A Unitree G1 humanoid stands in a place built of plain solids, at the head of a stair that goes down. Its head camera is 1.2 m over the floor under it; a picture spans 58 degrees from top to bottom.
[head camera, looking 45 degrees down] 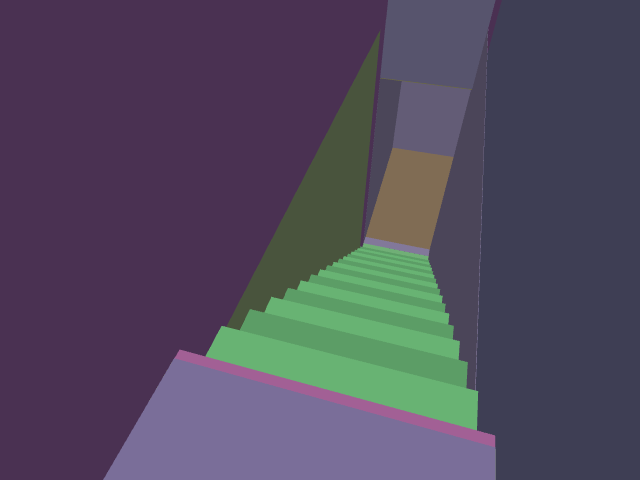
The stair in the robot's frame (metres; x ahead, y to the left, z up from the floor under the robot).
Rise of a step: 0.20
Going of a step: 0.23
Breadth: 0.95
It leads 16 degrees to the right of straight ahead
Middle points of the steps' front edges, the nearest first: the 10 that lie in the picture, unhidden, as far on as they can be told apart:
0.59 -0.02 0.00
0.81 -0.08 -0.20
1.03 -0.14 -0.39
1.24 -0.21 -0.59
1.46 -0.27 -0.79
1.68 -0.33 -0.98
1.90 -0.40 -1.18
2.12 -0.46 -1.38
2.34 -0.52 -1.57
2.56 -0.58 -1.77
